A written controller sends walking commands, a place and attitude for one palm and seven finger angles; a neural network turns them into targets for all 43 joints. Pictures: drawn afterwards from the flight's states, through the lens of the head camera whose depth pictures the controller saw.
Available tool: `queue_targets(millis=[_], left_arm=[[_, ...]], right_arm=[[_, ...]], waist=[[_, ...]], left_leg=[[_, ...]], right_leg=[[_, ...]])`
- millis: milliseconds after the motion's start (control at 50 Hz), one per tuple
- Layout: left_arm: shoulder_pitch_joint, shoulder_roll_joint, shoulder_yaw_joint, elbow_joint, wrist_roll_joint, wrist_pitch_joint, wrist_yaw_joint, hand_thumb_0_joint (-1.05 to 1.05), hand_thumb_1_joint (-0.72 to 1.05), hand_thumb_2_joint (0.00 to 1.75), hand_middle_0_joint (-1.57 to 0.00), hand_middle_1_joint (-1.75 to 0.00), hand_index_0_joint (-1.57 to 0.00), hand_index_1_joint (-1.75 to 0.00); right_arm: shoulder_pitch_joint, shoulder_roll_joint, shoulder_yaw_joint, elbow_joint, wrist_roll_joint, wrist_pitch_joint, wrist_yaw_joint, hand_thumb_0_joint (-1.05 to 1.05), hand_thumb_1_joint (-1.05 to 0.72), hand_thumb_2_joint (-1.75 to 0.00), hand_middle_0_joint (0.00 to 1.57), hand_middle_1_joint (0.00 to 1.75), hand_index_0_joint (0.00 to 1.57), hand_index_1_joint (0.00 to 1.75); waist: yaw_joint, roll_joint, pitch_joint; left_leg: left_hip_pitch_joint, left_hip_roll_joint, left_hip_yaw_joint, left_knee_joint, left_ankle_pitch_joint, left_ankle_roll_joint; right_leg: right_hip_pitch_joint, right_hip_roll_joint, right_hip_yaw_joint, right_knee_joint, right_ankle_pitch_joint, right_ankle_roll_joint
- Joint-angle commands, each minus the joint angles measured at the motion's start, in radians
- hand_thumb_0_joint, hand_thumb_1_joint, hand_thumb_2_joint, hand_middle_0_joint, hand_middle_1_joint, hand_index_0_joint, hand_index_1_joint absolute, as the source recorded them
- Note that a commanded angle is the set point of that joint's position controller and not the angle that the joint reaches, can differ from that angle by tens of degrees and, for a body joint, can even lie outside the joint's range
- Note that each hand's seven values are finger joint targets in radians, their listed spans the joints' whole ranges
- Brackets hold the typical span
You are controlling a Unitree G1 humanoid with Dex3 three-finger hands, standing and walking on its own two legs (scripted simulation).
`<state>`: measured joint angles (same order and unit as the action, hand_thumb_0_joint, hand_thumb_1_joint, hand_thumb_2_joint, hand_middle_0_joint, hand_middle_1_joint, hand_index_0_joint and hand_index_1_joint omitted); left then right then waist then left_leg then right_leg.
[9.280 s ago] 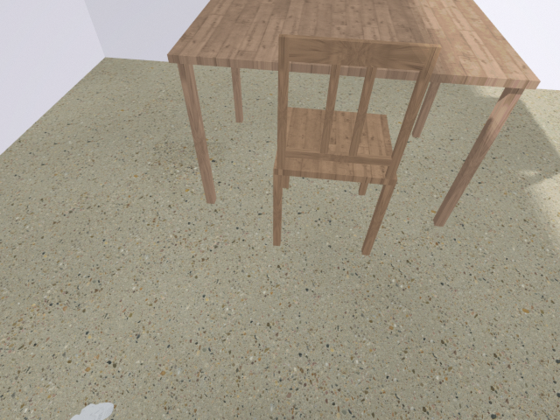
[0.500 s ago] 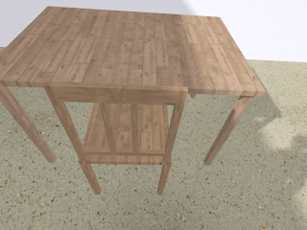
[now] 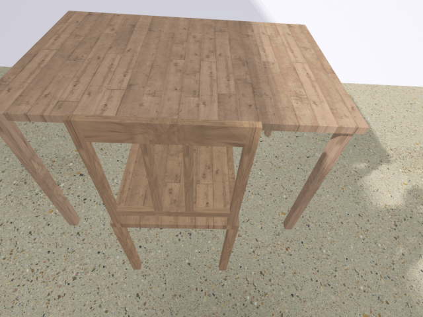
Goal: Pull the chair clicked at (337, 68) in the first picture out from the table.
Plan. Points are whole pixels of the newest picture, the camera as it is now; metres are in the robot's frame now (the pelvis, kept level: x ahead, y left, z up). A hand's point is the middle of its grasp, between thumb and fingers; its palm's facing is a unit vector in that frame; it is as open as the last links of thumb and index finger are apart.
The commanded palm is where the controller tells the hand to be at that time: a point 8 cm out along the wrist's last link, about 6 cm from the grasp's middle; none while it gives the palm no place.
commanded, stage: look again from close up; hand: left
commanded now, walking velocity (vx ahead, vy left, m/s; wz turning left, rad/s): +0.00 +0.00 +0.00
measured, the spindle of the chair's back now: (153, 180) +0.45 +0.18 -0.08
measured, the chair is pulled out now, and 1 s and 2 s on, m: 0.00 0.00 0.00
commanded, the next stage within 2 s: shuffle to correct the standing spot in 0.28 s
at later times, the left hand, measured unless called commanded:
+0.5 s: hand out of the picture -0.03 +0.14 -0.18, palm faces +0.02 -0.99 -0.14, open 7.4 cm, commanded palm none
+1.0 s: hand out of the picture +0.02 +0.05 -0.19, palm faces +0.04 -0.99 -0.15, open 7.4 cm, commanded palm none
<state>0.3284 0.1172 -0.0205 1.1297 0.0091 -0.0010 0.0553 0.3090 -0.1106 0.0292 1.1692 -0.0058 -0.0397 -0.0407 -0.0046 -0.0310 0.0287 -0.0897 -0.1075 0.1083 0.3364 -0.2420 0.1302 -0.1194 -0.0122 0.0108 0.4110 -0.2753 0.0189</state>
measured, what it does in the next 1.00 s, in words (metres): steps to the right: right foot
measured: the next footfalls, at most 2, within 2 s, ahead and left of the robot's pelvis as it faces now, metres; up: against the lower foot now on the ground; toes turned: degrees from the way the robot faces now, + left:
right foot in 0.82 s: +0.09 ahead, -0.15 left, +0.00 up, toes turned +7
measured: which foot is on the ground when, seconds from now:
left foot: down 0.00-1.00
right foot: down 0.00-0.54, up 0.56-0.80, down 0.82-1.00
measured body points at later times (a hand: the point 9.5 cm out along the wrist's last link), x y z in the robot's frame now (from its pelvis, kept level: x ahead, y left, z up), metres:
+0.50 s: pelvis +0.00 -0.01 +0.00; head +0.00 +0.01 +0.45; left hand -0.03 +0.19 -0.17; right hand -0.03 -0.21 -0.16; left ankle -0.03 +0.03 -0.74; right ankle -0.03 -0.13 -0.74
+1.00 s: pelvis +0.05 -0.10 -0.01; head +0.07 -0.09 +0.44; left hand +0.02 +0.10 -0.18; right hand +0.01 -0.32 -0.17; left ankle -0.03 +0.02 -0.74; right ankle +0.02 -0.19 -0.74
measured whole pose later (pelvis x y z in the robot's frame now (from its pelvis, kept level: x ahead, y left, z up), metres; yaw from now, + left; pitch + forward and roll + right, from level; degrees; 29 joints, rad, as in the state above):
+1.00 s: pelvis +0.05 -0.10 -0.01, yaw +1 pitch +1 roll +0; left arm 0.33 0.12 0.02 1.10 0.03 0.02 0.03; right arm 0.31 -0.12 -0.03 1.18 -0.02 -0.01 -0.05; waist -0.02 -0.02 0.04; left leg -0.14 0.04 0.04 0.53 -0.40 -0.01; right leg -0.22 0.02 -0.07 0.56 -0.35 -0.05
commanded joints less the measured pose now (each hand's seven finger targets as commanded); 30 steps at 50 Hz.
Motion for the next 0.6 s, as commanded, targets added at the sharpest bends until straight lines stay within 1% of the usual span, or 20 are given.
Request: queue_targets(millis=[0, 20, 40, 80, 100, 120, 180, 200, 240, 280, 300, 340, 380, 440, 480, 500, 520, 540, 560, 580], left_arm=[[0.095, 0.066, 0.013, -0.011, -0.003, -0.009, 0.000, 0.00, 0.90, 0.90, -0.20, -0.30, -0.20, -0.30], [0.095, 0.064, 0.013, -0.009, -0.002, -0.008, 0.000, 0.00, 0.90, 0.90, -0.20, -0.30, -0.20, -0.30], [0.097, 0.062, 0.013, -0.009, -0.001, -0.007, 0.000, 0.00, 0.90, 0.90, -0.20, -0.30, -0.20, -0.30], [0.099, 0.060, 0.013, -0.007, -0.001, -0.008, 0.000, 0.00, 0.90, 0.90, -0.20, -0.30, -0.20, -0.30], [0.100, 0.061, 0.013, -0.008, -0.001, -0.009, 0.000, 0.00, 0.90, 0.90, -0.20, -0.30, -0.20, -0.30], [0.099, 0.061, 0.013, -0.008, 0.000, -0.009, 0.000, 0.00, 0.90, 0.90, -0.20, -0.30, -0.20, -0.30], [0.102, 0.059, 0.014, -0.006, -0.002, -0.009, 0.002, 0.00, 0.90, 0.90, -0.20, -0.30, -0.20, -0.30], [0.103, 0.062, 0.014, -0.006, -0.003, -0.010, 0.001, 0.00, 0.90, 0.90, -0.20, -0.30, -0.20, -0.30], [0.105, 0.060, 0.014, -0.006, -0.001, -0.010, 0.002, 0.00, 0.90, 0.90, -0.20, -0.30, -0.20, -0.30], [0.106, 0.059, 0.014, -0.003, -0.002, -0.010, 0.002, 0.00, 0.90, 0.90, -0.20, -0.30, -0.20, -0.30], [0.105, 0.063, 0.014, -0.005, -0.002, -0.010, 0.001, 0.00, 0.90, 0.90, -0.20, -0.30, -0.20, -0.30], [0.103, 0.060, 0.014, -0.001, -0.001, -0.008, 0.002, 0.00, 0.90, 0.90, -0.20, -0.30, -0.20, -0.30], [0.106, 0.055, 0.015, 0.001, -0.001, -0.008, 0.001, 0.00, 0.90, 0.90, -0.20, -0.30, -0.20, -0.30], [0.107, 0.049, 0.014, 0.005, 0.000, -0.002, -0.004, 0.00, 0.90, 0.90, -0.20, -0.30, -0.20, -0.30], [0.098, 0.045, 0.017, 0.003, 0.003, 0.006, -0.007, 0.00, 0.90, 0.90, -0.20, -0.30, -0.20, -0.30], [0.089, 0.050, 0.018, -0.001, 0.004, 0.009, -0.009, 0.00, 0.90, 0.90, -0.20, -0.30, -0.20, -0.30], [0.090, 0.049, 0.021, -0.003, 0.007, 0.014, -0.010, 0.00, 0.90, 0.90, -0.20, -0.30, -0.20, -0.30], [0.084, 0.055, 0.027, -0.008, 0.011, 0.021, -0.011, 0.00, 0.90, 0.90, -0.20, -0.30, -0.20, -0.30], [0.077, 0.061, 0.032, -0.014, 0.015, 0.027, -0.013, 0.00, 0.90, 0.90, -0.20, -0.30, -0.20, -0.30], [0.071, 0.062, 0.034, -0.019, 0.019, 0.028, -0.014, 0.00, 0.90, 0.90, -0.20, -0.30, -0.20, -0.30]], right_arm=[[0.096, -0.110, -0.021, -0.013, 0.003, -0.007, -0.013, 0.00, -0.90, -0.90, 0.20, 0.30, 0.20, 0.30], [0.098, -0.111, -0.021, -0.014, 0.002, -0.007, -0.013, 0.00, -0.90, -0.90, 0.20, 0.30, 0.20, 0.30], [0.099, -0.112, -0.022, -0.011, 0.002, -0.007, -0.013, 0.00, -0.90, -0.90, 0.20, 0.30, 0.20, 0.30], [0.100, -0.112, -0.022, -0.011, 0.002, -0.007, -0.013, 0.00, -0.90, -0.90, 0.20, 0.30, 0.20, 0.30], [0.096, -0.108, -0.023, -0.013, 0.003, -0.007, -0.012, 0.00, -0.90, -0.90, 0.20, 0.30, 0.20, 0.30], [0.098, -0.110, -0.023, -0.014, 0.002, -0.007, -0.011, 0.00, -0.90, -0.90, 0.20, 0.30, 0.20, 0.30], [0.108, -0.109, -0.023, -0.009, 0.002, -0.009, -0.014, 0.00, -0.90, -0.90, 0.20, 0.30, 0.20, 0.30], [0.103, -0.107, -0.022, -0.008, 0.004, -0.009, -0.013, 0.00, -0.90, -0.90, 0.20, 0.30, 0.20, 0.30], [0.104, -0.106, -0.022, -0.009, 0.003, -0.008, -0.012, 0.00, -0.90, -0.90, 0.20, 0.30, 0.20, 0.30], [0.107, -0.105, -0.021, -0.005, 0.002, -0.009, -0.013, 0.00, -0.90, -0.90, 0.20, 0.30, 0.20, 0.30], [0.106, -0.105, -0.021, -0.009, 0.004, -0.007, -0.013, 0.00, -0.90, -0.90, 0.20, 0.30, 0.20, 0.30], [0.109, -0.104, -0.023, -0.005, 0.003, -0.007, -0.013, 0.00, -0.90, -0.90, 0.20, 0.30, 0.20, 0.30], [0.115, -0.101, -0.022, -0.001, 0.002, -0.008, -0.015, 0.00, -0.90, -0.90, 0.20, 0.30, 0.20, 0.30], [0.108, -0.106, -0.026, 0.005, 0.001, -0.007, -0.018, 0.00, -0.90, -0.90, 0.20, 0.30, 0.20, 0.30], [0.112, -0.116, -0.033, 0.009, 0.000, -0.002, -0.023, 0.00, -0.90, -0.90, 0.20, 0.30, 0.20, 0.30], [0.115, -0.114, -0.034, 0.009, 0.000, 0.001, -0.023, 0.00, -0.90, -0.90, 0.20, 0.30, 0.20, 0.30], [0.111, -0.120, -0.039, 0.009, -0.001, 0.002, -0.025, 0.00, -0.90, -0.90, 0.20, 0.30, 0.20, 0.30], [0.117, -0.123, -0.043, 0.013, -0.004, 0.004, -0.027, 0.00, -0.90, -0.90, 0.20, 0.30, 0.20, 0.30], [0.121, -0.126, -0.046, 0.012, -0.006, 0.006, -0.029, 0.00, -0.90, -0.90, 0.20, 0.30, 0.20, 0.30], [0.122, -0.123, -0.046, 0.012, -0.008, 0.006, -0.029, 0.00, -0.90, -0.90, 0.20, 0.30, 0.20, 0.30]], waist=[[0.005, 0.044, 0.060], [0.004, 0.034, 0.066], [0.004, 0.040, 0.076], [0.005, 0.028, 0.068], [0.008, 0.021, 0.072], [0.005, 0.018, 0.070], [0.003, 0.032, 0.051], [0.007, 0.034, 0.051], [0.006, 0.026, 0.064], [0.005, 0.034, 0.057], [0.006, 0.030, 0.068], [0.002, 0.042, 0.067], [0.001, 0.028, 0.069], [-0.001, 0.034, 0.081], [-0.007, 0.047, 0.102], [-0.009, 0.041, 0.117], [-0.009, 0.067, 0.113], [-0.014, 0.074, 0.119], [-0.016, 0.076, 0.117], [-0.016, 0.068, 0.106]], left_leg=[[0.025, 0.241, -0.198, -0.078, 0.343, -0.103], [0.022, 0.240, -0.204, -0.081, 0.334, -0.106], [0.015, 0.241, -0.202, -0.090, 0.305, -0.108], [0.021, 0.241, -0.207, -0.091, 0.302, -0.108], [0.009, 0.239, -0.201, -0.088, 0.286, -0.099], [0.012, 0.235, -0.202, -0.086, 0.295, -0.101], [0.043, 0.238, -0.201, -0.081, 0.349, -0.111], [0.038, 0.239, -0.196, -0.076, 0.350, -0.103], [0.022, 0.235, -0.197, -0.080, 0.320, -0.103], [0.032, 0.236, -0.197, -0.081, 0.327, -0.106], [0.020, 0.235, -0.197, -0.082, 0.313, -0.101], [0.026, 0.238, -0.202, -0.093, 0.302, -0.111], [0.032, 0.246, -0.209, -0.098, 0.293, -0.112], [0.028, 0.276, -0.240, -0.116, 0.192, -0.097], [0.024, 0.308, -0.276, -0.139, 0.138, -0.088], [-0.001, 0.326, -0.298, -0.149, 0.117, -0.070], [0.010, 0.343, -0.313, -0.158, 0.109, -0.058], [0.002, 0.366, -0.330, -0.164, 0.099, -0.038], [-0.004, 0.387, -0.346, -0.163, 0.090, -0.010], [-0.003, 0.397, -0.357, -0.155, 0.096, 0.016]], right_leg=[[-0.096, -0.075, 0.057, -0.037, 0.114, -0.043], [-0.099, -0.075, 0.058, -0.033, 0.116, -0.043], [-0.105, -0.076, 0.055, -0.032, 0.106, -0.042], [-0.102, -0.077, 0.057, -0.032, 0.116, -0.042], [-0.098, -0.078, 0.059, -0.042, 0.117, -0.043], [-0.097, -0.079, 0.060, -0.038, 0.127, -0.044], [-0.100, -0.078, 0.058, -0.030, 0.130, -0.044], [-0.096, -0.077, 0.061, -0.038, 0.127, -0.043], [-0.093, -0.079, 0.062, -0.041, 0.129, -0.044], [-0.096, -0.080, 0.060, -0.039, 0.133, -0.044], [-0.095, -0.076, 0.062, -0.044, 0.124, -0.044], [-0.103, -0.076, 0.061, -0.035, 0.116, -0.044], [-0.107, -0.071, 0.053, -0.030, 0.109, -0.040], [-0.134, -0.057, 0.038, -0.012, 0.066, -0.032], [-0.175, -0.043, 0.022, 0.036, 0.012, -0.028], [-0.182, -0.041, 0.017, 0.067, -0.031, -0.029], [-0.211, -0.042, 0.012, 0.117, -0.073, -0.025], [-0.242, -0.041, 0.011, 0.188, -0.122, -0.023], [-0.270, -0.044, 0.015, 0.259, -0.161, -0.023], [-0.291, -0.053, 0.020, 0.308, -0.176, -0.024]])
